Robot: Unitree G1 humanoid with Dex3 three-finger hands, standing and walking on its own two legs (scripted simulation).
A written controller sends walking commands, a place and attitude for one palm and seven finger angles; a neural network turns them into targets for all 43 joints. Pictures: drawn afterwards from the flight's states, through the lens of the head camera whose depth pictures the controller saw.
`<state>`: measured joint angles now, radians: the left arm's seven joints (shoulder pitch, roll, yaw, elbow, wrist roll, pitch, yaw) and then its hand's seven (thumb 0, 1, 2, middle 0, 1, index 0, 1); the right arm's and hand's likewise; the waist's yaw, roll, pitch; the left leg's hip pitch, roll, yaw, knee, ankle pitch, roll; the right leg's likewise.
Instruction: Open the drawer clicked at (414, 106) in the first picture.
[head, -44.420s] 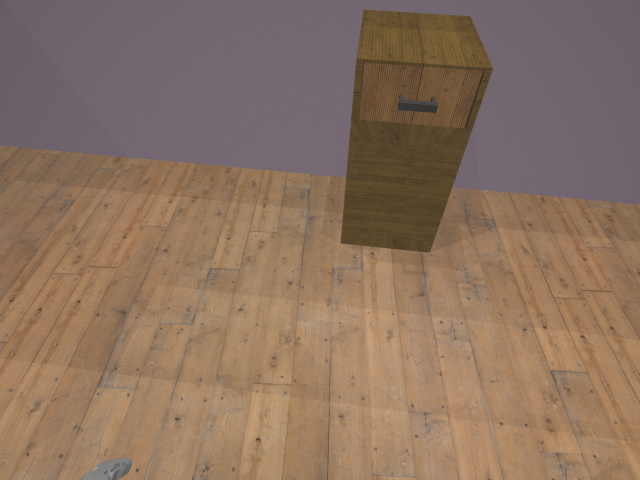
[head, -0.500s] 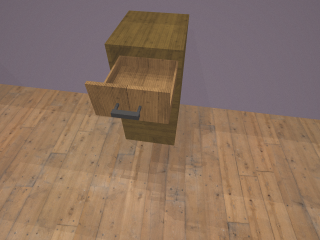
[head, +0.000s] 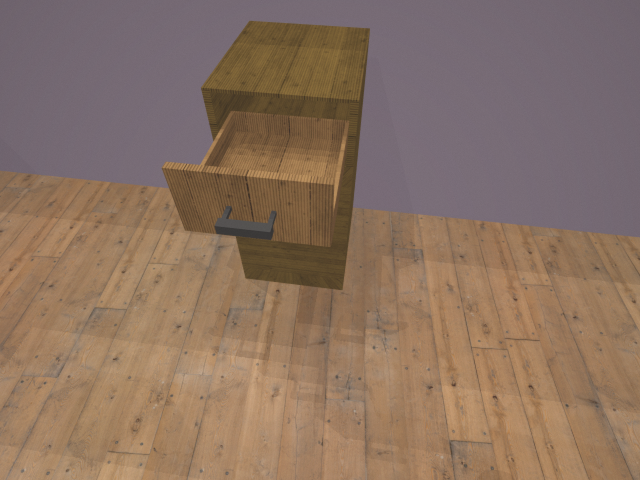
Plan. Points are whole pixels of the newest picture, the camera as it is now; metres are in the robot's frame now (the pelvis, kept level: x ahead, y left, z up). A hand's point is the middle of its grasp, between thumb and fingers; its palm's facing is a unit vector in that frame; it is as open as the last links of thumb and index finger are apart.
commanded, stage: look to check the result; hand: left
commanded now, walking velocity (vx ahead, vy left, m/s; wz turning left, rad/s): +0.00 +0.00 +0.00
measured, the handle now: (247, 221) +0.60 +0.18 -0.09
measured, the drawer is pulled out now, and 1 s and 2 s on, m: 0.30 0.30 0.30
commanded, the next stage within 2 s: stand and wait in 0.40 s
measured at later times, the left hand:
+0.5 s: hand out of the picture -0.01 +0.15 -0.17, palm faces +0.04 -0.98 -0.18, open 7.4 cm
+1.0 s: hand out of the picture +0.02 +0.15 -0.17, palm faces +0.04 -0.98 -0.21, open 7.4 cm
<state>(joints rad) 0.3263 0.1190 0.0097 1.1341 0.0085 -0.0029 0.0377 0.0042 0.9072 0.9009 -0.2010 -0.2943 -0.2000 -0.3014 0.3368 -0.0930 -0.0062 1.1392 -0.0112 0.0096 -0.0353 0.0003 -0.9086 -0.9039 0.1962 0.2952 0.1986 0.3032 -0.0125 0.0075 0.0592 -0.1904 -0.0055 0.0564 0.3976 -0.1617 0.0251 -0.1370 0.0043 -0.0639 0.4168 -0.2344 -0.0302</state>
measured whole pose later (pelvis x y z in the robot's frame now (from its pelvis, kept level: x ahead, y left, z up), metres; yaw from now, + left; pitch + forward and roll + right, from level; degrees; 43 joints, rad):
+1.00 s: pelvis +0.02 -0.03 +0.00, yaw +0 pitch -2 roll +0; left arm 0.27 0.15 0.02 1.12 0.01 -0.01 0.04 0.01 0.91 0.90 -0.20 -0.29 -0.20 -0.30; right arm 0.26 -0.14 -0.01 1.14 -0.01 0.01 -0.04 0.00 -0.91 -0.90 0.20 0.30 0.20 0.30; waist -0.01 0.01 0.08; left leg -0.16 0.02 0.04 0.38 -0.18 -0.01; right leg -0.09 0.04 -0.08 0.37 -0.25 -0.06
